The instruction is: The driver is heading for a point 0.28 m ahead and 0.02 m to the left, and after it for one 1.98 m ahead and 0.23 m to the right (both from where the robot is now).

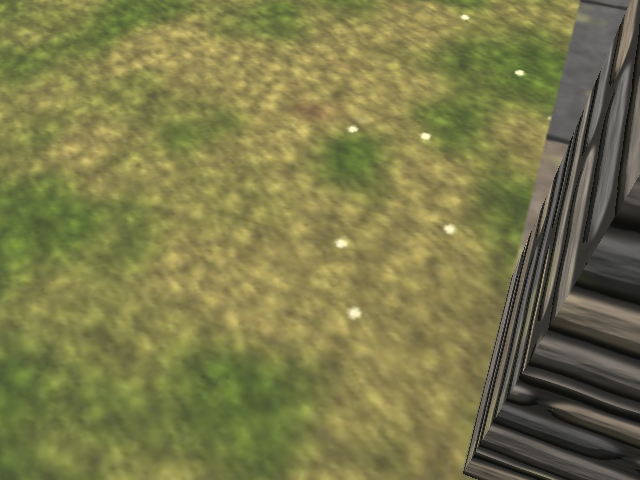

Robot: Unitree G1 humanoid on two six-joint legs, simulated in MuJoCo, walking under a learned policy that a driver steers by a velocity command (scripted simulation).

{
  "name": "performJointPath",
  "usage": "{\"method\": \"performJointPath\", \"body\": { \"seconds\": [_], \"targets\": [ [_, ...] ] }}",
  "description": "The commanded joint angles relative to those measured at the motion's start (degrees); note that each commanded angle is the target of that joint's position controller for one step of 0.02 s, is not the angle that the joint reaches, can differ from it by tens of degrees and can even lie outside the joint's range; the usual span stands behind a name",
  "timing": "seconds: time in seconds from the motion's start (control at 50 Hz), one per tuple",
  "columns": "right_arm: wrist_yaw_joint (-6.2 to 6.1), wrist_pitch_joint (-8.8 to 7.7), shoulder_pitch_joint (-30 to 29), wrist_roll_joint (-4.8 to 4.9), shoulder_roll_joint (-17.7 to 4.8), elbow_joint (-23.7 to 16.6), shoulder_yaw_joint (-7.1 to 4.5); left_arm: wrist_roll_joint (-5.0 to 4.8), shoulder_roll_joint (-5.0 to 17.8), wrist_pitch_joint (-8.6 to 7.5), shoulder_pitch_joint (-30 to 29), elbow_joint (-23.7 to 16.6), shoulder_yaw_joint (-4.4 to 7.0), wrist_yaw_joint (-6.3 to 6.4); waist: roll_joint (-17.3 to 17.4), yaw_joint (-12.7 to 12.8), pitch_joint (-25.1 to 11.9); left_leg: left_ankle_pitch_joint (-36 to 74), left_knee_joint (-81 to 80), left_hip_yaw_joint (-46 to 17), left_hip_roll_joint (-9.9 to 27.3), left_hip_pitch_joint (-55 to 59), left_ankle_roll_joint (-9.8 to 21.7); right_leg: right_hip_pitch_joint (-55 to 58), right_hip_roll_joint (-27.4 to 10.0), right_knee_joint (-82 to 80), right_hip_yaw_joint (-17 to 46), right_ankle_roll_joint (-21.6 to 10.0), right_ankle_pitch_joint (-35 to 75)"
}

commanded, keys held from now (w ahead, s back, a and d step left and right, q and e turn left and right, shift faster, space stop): w+e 0.06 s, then e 0.12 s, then no key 0.82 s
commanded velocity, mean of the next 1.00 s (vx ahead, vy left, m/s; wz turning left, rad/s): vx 0.08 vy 0.02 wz -0.25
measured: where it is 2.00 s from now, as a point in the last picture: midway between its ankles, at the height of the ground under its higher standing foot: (310, 467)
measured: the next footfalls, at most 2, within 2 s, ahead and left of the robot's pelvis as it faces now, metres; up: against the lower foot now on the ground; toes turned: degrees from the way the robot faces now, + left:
right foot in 0.12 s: +0.22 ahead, -0.12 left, +0.00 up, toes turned -7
left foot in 0.58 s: +0.26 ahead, +0.17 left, +0.00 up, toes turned -14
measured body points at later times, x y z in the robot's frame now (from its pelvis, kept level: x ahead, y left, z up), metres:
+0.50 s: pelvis +0.16 -0.01 +0.00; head +0.18 -0.05 +0.44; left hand +0.37 +0.22 -0.07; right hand +0.26 -0.30 -0.13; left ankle +0.23 +0.18 -0.68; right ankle +0.18 -0.12 -0.74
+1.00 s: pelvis +0.22 +0.07 -0.01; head +0.23 +0.07 +0.44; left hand +0.34 +0.31 -0.14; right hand +0.27 -0.20 -0.13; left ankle +0.22 +0.18 -0.74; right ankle +0.18 -0.12 -0.74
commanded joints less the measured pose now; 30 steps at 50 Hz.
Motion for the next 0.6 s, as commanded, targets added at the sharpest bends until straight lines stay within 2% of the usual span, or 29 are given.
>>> {"method": "performJointPath", "body": {
  "seconds": [0.02, 0.04, 0.06, 0.08, 0.1, 0.12, 0.14, 0.16, 0.18, 0.2, 0.22, 0.24, 0.26, 0.3, 0.32, 0.34, 0.38, 0.4, 0.42, 0.44, 0.48, 0.54, 0.56, 0.58, 0.6],
  "targets": [
    [-0.09, 0.02, -2.88, 0.98, -11.07, -4.13, -2.44, -0.47, 2.6, -0.84, -4.73, -6.1, 0.02, -0.64, 5.18, 0.61, -0.48, 25.16, -4.05, -5.03, 15.93, 0.27, 8.27, 3.59, 1.2, -5.54, -2.74, -1.7, 0.67],
    [-0.11, 0.23, -2.9, 1.31, -11.87, -4.02, -2.62, -0.44, 3.46, -0.74, -4.82, -6.67, 0.32, -0.75, 5.11, 1.24, -0.82, 29.95, -1.99, -4.24, 16.37, 2.14, 7.72, 4.58, 2.09, -6.9, -3.42, -2.68, -1.32],
    [-0.49, 0.76, -4.16, 1.04, -13.89, -4.72, -3.12, -0.26, 4.68, -1.26, -3.88, -6.75, 0.93, -0.84, 3.75, 2.5, -2.06, 40.64, 2.35, -2.74, 15.71, 3.93, 7.18, 5.99, 3.5, -7.84, -4.29, -3.61, -1.04],
    [-0.6, 1.11, -4.35, 1.07, -14.45, -4.86, -3.24, 0.48, 6.13, -1.07, -0.01, -6.01, 1.57, -0.57, 3.67, 4.8, -4.85, 49.39, 9.33, -1.51, 15.1, 4.96, 6.24, 11.28, 6.27, -9.51, -6.0, -4.41, -3.21],
    [-0.8, 1.69, -5.35, 1.19, -12.69, -5.53, -2.6, 0.77, 8.77, -1.4, 9.38, -3.4, 3.1, -0.07, 1.4, 9.6, -9.55, 51.77, 22.05, 0.54, 12.56, 1.9, 4.32, 23.13, 9.73, -14.3, -7.01, -5.78, 1.8],
    [-0.76, 1.45, -4.1, -0.05, -9.28, -6.52, -1.22, 0.57, 12.55, -1.25, 17.31, -2.21, 4.5, 0.99, -3.43, 12.96, -14.75, 34.24, 38.77, 0.42, 9.86, -11.63, 1.08, 40.02, 5.06, -14.93, 1.48, -8.8, 11.36],
    [0.46, 0.28, 2.61, -3.06, -1.73, -9.28, 1.36, 1.23, 20.45, -1.47, 14.16, -4.44, 4.98, 1.33, -19.45, 4.98, -21.36, -23.26, 61.75, -4.51, -1.67, -35.25, -3.46, 57.64, -13.15, -14.44, 33.11, -21.57, 29.33],
    [0.0, 0.44, 0.25, -0.43, -9.15, -6.84, 0.67, 4.44, 17.45, -2.72, 9.1, -9.82, 3.43, -0.06, -4.05, 9.95, -29.92, -26.34, 73.38, -17.22, -4.98, -37.82, -6.74, 55.78, -21.94, -18.61, 45.29, -24.7, 61.28],
    [-0.36, 1.27, -3.88, 0.43, -11.2, -7.05, -0.03, 3.68, 15.54, -3.0, 8.39, -8.03, 3.07, -0.44, 1.76, 10.18, -26.31, -21.82, 73.55, -18.76, -1.05, -38.13, -6.38, 52.33, -17.39, -15.88, 30.57, -21.16, 63.81],
    [-1.26, 2.51, -4.67, -0.95, -9.96, -7.39, 0.73, 2.05, 14.08, -2.82, 6.41, -7.03, 2.66, 0.24, 4.39, 8.53, -21.66, -16.27, 69.51, -17.67, 1.44, -40.61, -6.05, 47.71, -14.29, -15.05, 23.89, -17.8, 55.84],
    [-2.0, 4.02, -5.93, -1.4, -8.68, -7.85, 1.06, 0.47, 11.5, -2.05, 3.93, -7.04, 1.76, 0.94, 4.35, 6.89, -17.18, -12.26, 66.01, -16.95, 3.05, -40.11, -6.22, 40.68, -11.11, -16.1, 20.01, -15.84, 46.67],
    [-1.83, 5.59, -6.23, -0.64, -8.99, -8.15, 1.08, 0.33, 9.58, -1.39, 1.97, -7.22, 0.72, 1.45, 2.73, 5.31, -14.34, -8.98, 63.64, -17.15, 3.7, -36.0, -5.92, 32.63, -8.88, -18.06, 17.41, -14.46, 38.95],
    [-1.55, 6.78, -5.53, -0.13, -8.93, -8.05, 1.02, 1.27, 9.51, -1.04, 0.1, -7.61, 0.24, 1.62, 0.91, 3.9, -13.08, -7.04, 62.79, -16.53, 2.93, -32.81, -5.94, 27.17, -7.71, -19.55, 15.94, -14.21, 35.73],
    [-2.07, 7.85, -3.81, -0.45, -8.05, -7.34, 1.03, 2.8, 10.73, -1.13, -0.94, -7.58, -0.06, 1.63, -2.38, 3.09, -13.03, -3.95, 60.98, -15.8, 1.26, -29.61, -6.67, 21.46, -6.81, -21.48, 12.96, -15.04, 34.8],
    [-2.6, 8.1, -4.19, -0.63, -7.77, -7.48, 0.98, 2.99, 10.62, -1.23, -0.82, -7.14, -0.33, 1.74, -3.74, 3.04, -12.83, -2.47, 59.5, -15.87, 0.83, -29.39, -7.02, 20.56, -6.31, -21.9, 11.88, -15.08, 33.77],
    [-3.0, 8.19, -4.09, -0.35, -7.94, -7.39, 0.58, 2.86, 9.85, -0.99, -0.24, -6.23, -0.48, 1.93, -5.15, 3.24, -12.8, -0.81, 58.37, -16.09, 0.77, -29.57, -7.39, 20.54, -5.42, -22.13, 10.76, -14.52, 31.11],
    [-3.36, 8.34, -6.07, -0.37, -7.62, -8.12, 0.37, 2.76, 8.74, -0.58, -0.23, -5.23, -0.96, 2.52, -6.34, 3.48, -11.84, 1.46, 54.13, -16.43, 1.16, -30.05, -8.02, 20.8, -4.58, -22.51, 10.3, -13.63, 23.68],
    [-3.34, 8.33, -7.18, -0.41, -7.09, -8.52, 0.39, 2.77, 8.31, -0.42, -0.37, -4.79, -1.07, 2.81, -6.68, 3.57, -11.36, 2.35, 50.79, -16.53, 1.73, -29.79, -8.17, 21.05, -4.23, -22.64, 10.4, -13.09, 19.43],
    [-3.37, 9.19, -8.31, -1.1, -5.97, -8.68, 0.93, 2.94, 7.07, -0.66, -0.2, -4.65, -1.5, 2.64, -5.99, 4.11, -10.95, 2.65, 48.29, -17.41, 2.53, -29.9, -8.05, 21.4, -5.3, -22.07, 11.95, -12.73, 16.04],
    [-3.31, 9.52, -8.97, -1.22, -5.05, -8.98, 1.13, 2.82, 6.8, -0.78, -0.47, -4.22, -1.52, 2.53, -6.12, 4.15, -10.62, 2.73, 44.2, -17.51, 3.35, -28.89, -7.77, 21.34, -5.19, -21.98, 12.41, -12.14, 11.97],
    [-2.83, 9.32, -10.43, -0.99, -3.69, -9.27, 1.52, 2.61, 6.72, -0.82, -0.77, -3.36, -1.33, 2.36, -7.91, 4.83, -9.6, 1.77, 34.57, -15.95, 4.08, -24.21, -6.79, 19.91, -4.38, -22.0, 12.59, -10.63, 3.78],
    [-1.84, 8.27, -10.48, -0.53, -3.8, -8.48, 1.13, 2.44, 5.85, -0.88, 1.09, -1.24, -1.49, 1.84, -10.38, 5.94, -7.69, -1.8, 22.85, -12.36, 2.87, -16.84, -5.13, 19.06, -4.0, -21.37, 14.64, -9.44, -3.26],
    [-1.41, 7.73, -9.0, -0.65, -2.83, -7.7, 1.31, 2.11, 4.46, -0.92, 0.71, -0.52, -1.96, 1.79, -9.57, 4.48, -6.57, 3.54, 13.81, -11.46, 2.8, -12.98, -4.08, 18.21, -3.08, -20.62, 14.75, -7.95, -4.33],
    [-0.95, 6.9, -8.74, -0.95, -2.98, -7.63, 1.41, 2.1, 2.8, -1.22, 3.86, 0.81, -2.45, 1.46, -8.21, 4.49, -4.85, 11.83, 6.49, -12.55, 3.47, -9.45, -2.87, 16.83, -0.94, -20.33, 14.45, -5.34, -4.57],
    [-1.05, 6.36, -8.19, -1.8, -7.34, -7.61, 0.72, 3.22, 2.38, -1.93, 7.14, 1.62, -2.52, 1.29, -1.68, 6.73, -6.66, 29.42, 7.82, -18.32, 8.98, -5.3, -0.57, 15.64, 2.82, -16.05, 11.61, -1.78, -7.87]
  ]
}}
